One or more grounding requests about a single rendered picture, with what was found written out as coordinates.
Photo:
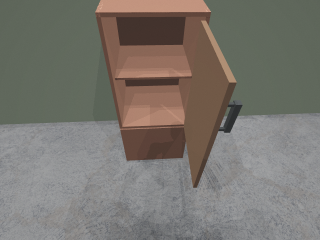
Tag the cupboard door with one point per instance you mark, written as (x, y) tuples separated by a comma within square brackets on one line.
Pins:
[(211, 88)]

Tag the handle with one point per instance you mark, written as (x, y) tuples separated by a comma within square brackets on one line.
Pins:
[(236, 106)]

